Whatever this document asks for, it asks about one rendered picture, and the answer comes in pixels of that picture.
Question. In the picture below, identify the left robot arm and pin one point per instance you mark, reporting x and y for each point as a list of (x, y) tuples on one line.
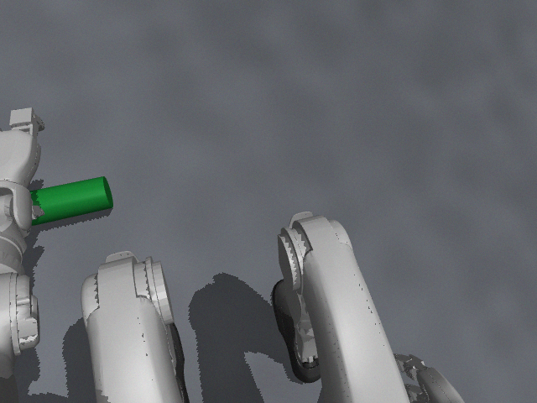
[(19, 310)]

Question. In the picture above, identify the right robot hand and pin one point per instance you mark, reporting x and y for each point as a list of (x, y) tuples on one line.
[(434, 387)]

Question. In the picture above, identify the right robot foot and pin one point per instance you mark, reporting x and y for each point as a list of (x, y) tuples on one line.
[(306, 372)]

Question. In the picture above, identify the left robot foot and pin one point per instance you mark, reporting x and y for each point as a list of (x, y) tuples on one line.
[(180, 360)]

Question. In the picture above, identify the can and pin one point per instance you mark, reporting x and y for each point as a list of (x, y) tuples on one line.
[(72, 199)]

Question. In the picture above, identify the left robot hand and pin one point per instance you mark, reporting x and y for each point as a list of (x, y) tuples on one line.
[(20, 151)]

